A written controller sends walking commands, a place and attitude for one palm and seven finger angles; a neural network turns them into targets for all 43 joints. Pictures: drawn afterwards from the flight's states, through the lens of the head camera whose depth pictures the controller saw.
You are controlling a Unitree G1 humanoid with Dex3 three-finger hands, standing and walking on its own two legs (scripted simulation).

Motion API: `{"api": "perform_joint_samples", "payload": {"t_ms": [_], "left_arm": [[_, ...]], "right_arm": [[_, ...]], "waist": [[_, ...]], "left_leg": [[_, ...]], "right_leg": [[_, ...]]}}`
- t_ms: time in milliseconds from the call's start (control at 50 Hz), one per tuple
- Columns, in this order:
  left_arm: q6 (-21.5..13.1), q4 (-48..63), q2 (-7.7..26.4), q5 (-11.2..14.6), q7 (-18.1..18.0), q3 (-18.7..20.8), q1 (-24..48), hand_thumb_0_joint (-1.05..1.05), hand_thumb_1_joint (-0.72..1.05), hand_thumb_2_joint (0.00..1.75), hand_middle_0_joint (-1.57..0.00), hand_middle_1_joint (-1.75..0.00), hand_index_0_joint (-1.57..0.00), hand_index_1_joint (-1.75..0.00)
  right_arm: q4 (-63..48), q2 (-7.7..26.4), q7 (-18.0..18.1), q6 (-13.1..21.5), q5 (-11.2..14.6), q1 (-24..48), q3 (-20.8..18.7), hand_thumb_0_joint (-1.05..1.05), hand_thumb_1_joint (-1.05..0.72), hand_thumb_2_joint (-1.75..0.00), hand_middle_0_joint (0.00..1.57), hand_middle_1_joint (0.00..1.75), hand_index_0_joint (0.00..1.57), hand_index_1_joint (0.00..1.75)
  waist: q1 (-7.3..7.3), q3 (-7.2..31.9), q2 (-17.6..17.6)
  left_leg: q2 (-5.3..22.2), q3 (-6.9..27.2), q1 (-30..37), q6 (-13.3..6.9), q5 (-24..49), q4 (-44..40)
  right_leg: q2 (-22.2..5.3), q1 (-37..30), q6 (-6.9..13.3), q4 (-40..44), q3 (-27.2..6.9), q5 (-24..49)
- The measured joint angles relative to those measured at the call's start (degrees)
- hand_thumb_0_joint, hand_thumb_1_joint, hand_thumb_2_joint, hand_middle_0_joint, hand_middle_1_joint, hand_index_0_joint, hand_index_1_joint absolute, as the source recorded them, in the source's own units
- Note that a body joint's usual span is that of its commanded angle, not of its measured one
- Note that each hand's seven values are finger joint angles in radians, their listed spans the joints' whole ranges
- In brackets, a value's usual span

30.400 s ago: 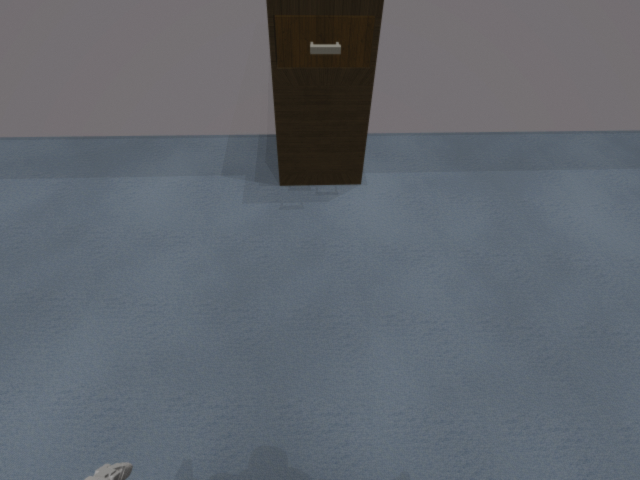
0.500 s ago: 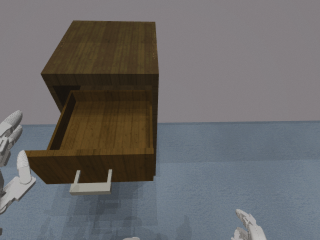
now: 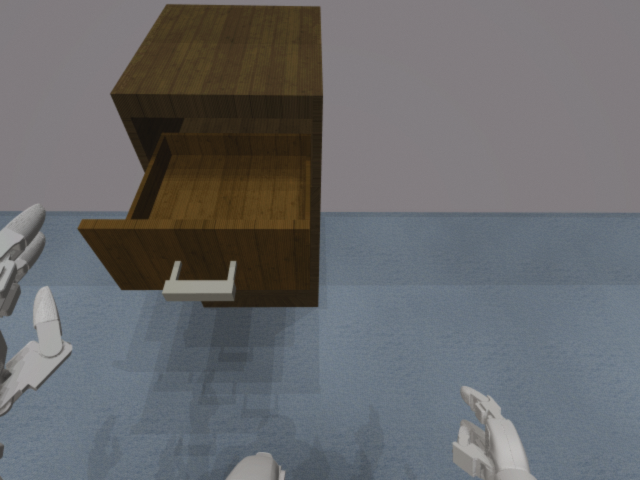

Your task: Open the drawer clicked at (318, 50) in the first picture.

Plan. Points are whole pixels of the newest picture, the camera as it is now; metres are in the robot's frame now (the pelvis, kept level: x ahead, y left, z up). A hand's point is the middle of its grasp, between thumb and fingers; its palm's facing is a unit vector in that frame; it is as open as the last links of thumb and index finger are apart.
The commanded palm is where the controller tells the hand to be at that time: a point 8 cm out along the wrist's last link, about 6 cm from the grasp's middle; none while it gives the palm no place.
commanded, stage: stop stepping back and stand still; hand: left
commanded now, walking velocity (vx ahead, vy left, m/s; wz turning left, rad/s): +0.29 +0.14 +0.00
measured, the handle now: (202, 278) +0.42 +0.23 -0.08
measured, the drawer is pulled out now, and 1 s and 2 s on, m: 0.30 0.30 0.30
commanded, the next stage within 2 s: let the arm hang, fingers relaxed in 0.72 s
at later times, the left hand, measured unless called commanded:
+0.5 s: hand (6, 459) +0.11 +0.23 +0.17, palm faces +0.41 -0.79 -0.46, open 7.4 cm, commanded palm +0.05 +0.27 +0.19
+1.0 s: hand out of the picture +0.10 +0.22 -0.08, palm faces +0.13 -0.93 -0.35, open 7.4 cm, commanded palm none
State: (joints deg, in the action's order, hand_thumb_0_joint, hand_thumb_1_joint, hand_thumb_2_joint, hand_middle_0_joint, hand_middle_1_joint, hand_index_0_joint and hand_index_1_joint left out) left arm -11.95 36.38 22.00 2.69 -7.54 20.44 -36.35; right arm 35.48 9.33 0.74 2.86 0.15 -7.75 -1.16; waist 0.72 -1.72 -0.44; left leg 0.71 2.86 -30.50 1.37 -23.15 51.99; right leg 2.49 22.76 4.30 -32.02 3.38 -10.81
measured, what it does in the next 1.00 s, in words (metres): steps on the spot: left foot, then right foot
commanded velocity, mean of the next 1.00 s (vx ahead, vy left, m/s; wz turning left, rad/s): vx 0.11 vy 0.02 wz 0.00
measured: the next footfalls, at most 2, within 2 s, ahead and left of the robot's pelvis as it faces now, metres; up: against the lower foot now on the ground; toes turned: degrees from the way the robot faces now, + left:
left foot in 0.20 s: -0.05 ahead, +0.13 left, +0.00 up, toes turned +3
right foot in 0.42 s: +0.00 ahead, -0.08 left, +0.00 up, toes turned -1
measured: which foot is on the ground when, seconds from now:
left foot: up 0.00-0.18, down 0.20-0.44, up 0.46-0.68, down 0.70-1.00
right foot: down 0.00-0.20, up 0.22-0.40, down 0.42-1.00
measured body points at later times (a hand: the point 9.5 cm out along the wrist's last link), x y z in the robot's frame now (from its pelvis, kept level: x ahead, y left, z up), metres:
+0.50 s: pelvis -0.07 -0.01 +0.00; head -0.08 -0.02 +0.45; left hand +0.08 +0.27 +0.19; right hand +0.07 -0.24 -0.10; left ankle -0.09 +0.11 -0.71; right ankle -0.04 -0.08 -0.73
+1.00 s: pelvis -0.06 +0.00 +0.00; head -0.06 -0.02 +0.45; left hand +0.09 +0.27 -0.05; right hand +0.08 -0.23 -0.13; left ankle -0.06 +0.11 -0.73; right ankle -0.04 -0.08 -0.73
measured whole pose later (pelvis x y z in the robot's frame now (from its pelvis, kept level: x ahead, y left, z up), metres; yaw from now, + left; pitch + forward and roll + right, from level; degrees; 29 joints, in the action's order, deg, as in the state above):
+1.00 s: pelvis -0.06 +0.00 +0.00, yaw +3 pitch +0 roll +0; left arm 1.9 -23.2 13.1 -2.1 -1.4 5.0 -18.5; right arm 44.8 12.3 -0.6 -0.2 -1.3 -11.5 -1.1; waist -0.7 0.7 2.8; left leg -1.0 -0.3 -17.0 -0.8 -19.6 36.8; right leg 1.5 17.7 4.0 -36.5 4.8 -18.8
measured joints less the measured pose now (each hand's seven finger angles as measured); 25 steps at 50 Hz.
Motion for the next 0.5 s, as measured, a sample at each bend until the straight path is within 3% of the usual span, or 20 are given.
{"api": "perform_joint_samples", "payload": {"t_ms": [40, 80, 120, 180, 220, 260, 300, 340, 420, 460, 500], "left_arm": [[0.96, -2.28, -1.09, -0.23, -0.57, -0.42, -1.52, 0.01, 0.89, 0.90, -0.21, -0.30, -0.21, -0.30], [1.95, -4.11, -1.54, -0.42, -1.41, -0.73, -2.97, 0.01, 0.89, 0.90, -0.21, -0.30, -0.21, -0.30], [3.03, -4.95, -1.68, -0.83, -2.29, -1.47, -3.04, 0.01, 0.89, 0.90, -0.21, -0.30, -0.21, -0.30], [3.42, -3.68, -2.01, -1.44, -3.20, -2.55, -1.16, 0.01, 0.89, 0.90, -0.21, -0.30, -0.21, -0.30], [2.70, -2.37, -1.36, -1.45, -3.31, -2.42, 1.26, 0.01, 0.89, 0.90, -0.21, -0.30, -0.21, -0.30], [2.00, -1.63, -0.29, -1.64, -3.07, -1.34, 1.85, 0.02, 0.89, 0.90, -0.21, -0.30, -0.21, -0.30], [1.77, -1.08, 0.44, -1.60, -2.73, -0.05, 0.25, 0.02, 0.89, 0.90, -0.21, -0.30, -0.21, -0.30], [1.71, -0.63, 0.96, -1.31, -2.54, 0.90, -1.33, 0.01, 0.89, 0.90, -0.21, -0.30, -0.21, -0.30], [0.79, -2.64, 1.49, -1.20, -2.03, 2.19, -1.48, 0.01, 0.89, 0.90, -0.21, -0.30, -0.21, -0.30], [0.83, -5.13, 0.13, -1.36, -1.51, 1.19, 0.78, 0.01, 0.89, 0.90, -0.21, -0.30, -0.21, -0.30], [1.22, -6.56, -1.12, -1.31, -1.14, -0.31, 2.43, 0.01, 0.89, 0.90, -0.21, -0.30, -0.21, -0.30]], "right_arm": [[0.47, 0.26, 0.53, -1.21, -0.24, -1.33, 0.23, 0.01, -0.90, -0.89, 0.21, 0.30, 0.20, 0.30], [0.25, 0.62, 1.48, -1.81, -0.40, -3.28, 0.63, 0.01, -0.90, -0.89, 0.21, 0.30, 0.20, 0.30], [0.18, 1.39, 2.42, -1.50, -0.60, -5.31, 0.75, 0.01, -0.90, -0.89, 0.21, 0.30, 0.20, 0.30], [-0.06, 3.47, 3.18, 0.00, -0.94, -7.38, 0.58, 0.01, -0.90, -0.89, 0.21, 0.30, 0.20, 0.30], [-0.11, 3.91, 3.16, 1.21, -1.06, -7.33, -0.03, 0.01, -0.90, -0.89, 0.20, 0.30, 0.20, 0.30], [-0.05, 3.22, 2.42, 2.18, -0.85, -7.58, -0.26, 0.01, -0.90, -0.89, 0.20, 0.30, 0.20, 0.30], [-0.16, 2.42, 1.58, 2.87, -0.52, -8.51, -0.27, 0.01, -0.90, -0.89, 0.20, 0.30, 0.20, 0.30], [-0.07, 1.72, 1.08, 3.37, -0.18, -9.35, -0.07, 0.01, -0.90, -0.89, 0.20, 0.30, 0.20, 0.30], [0.74, 0.94, 0.94, 2.79, -0.01, -8.84, 1.18, 0.01, -0.90, -0.89, 0.20, 0.30, 0.20, 0.30], [1.89, 1.21, 0.89, 1.81, 0.16, -7.09, 1.30, 0.01, -0.90, -0.89, 0.20, 0.30, 0.20, 0.30], [2.52, 1.13, 0.47, 0.73, 0.43, -6.18, 0.95, 0.01, -0.90, -0.89, 0.21, 0.30, 0.20, 0.30]], "waist": [[-0.30, 1.65, -1.42], [-0.77, 3.41, -2.62], [-0.92, 4.88, -3.30], [-1.45, 5.42, -2.76], [-2.02, 3.21, -3.35], [-1.74, 1.96, -4.67], [-2.39, 3.08, -4.22], [-2.67, 4.14, -3.08], [-1.79, 4.14, -1.08], [-1.74, 2.28, 1.64], [-1.72, 1.18, 1.96]], "left_leg": [[-1.55, -1.54, 0.91, -0.14, -0.23, 4.71], [-1.96, -3.20, 4.69, -0.65, -1.50, 2.31], [-1.98, -4.40, 9.85, -1.71, -3.96, -4.26], [-1.36, -4.81, 18.96, -3.69, -2.88, -20.54], [-1.64, -4.11, 20.82, -3.25, 5.91, -25.55], [-2.29, -4.74, 21.58, -2.23, 6.91, -24.98], [-2.00, -4.87, 21.72, -1.87, 6.26, -24.94], [-1.36, -4.83, 21.42, -1.64, 5.89, -24.55], [-0.18, -5.24, 18.48, -0.85, 4.14, -20.04], [1.49, -3.85, 16.43, -1.78, 2.02, -16.28], [0.55, -2.57, 13.13, -2.68, -1.09, -9.77]], "right_leg": [[-1.26, 0.07, -0.18, 1.55, -0.90, 1.49], [-2.14, 0.04, -0.27, 2.92, -1.32, 2.21], [-2.52, 0.05, -0.43, 4.24, -1.14, 2.17], [-2.15, 0.63, -1.11, 4.98, 0.53, 2.14], [-2.05, 1.75, -2.62, 1.47, 0.04, -1.00], [-1.88, 3.02, -4.12, -6.60, -1.29, -7.30], [-1.28, 3.69, -4.86, -14.28, -1.37, -10.02], [-1.14, 1.84, -5.04, -15.38, -0.67, -10.87], [-1.57, -6.66, -4.44, -1.21, 0.21, -7.28], [0.37, -7.01, -1.34, 0.34, 1.63, -4.08], [0.54, -6.99, 0.49, 1.32, 2.41, -3.20]]}}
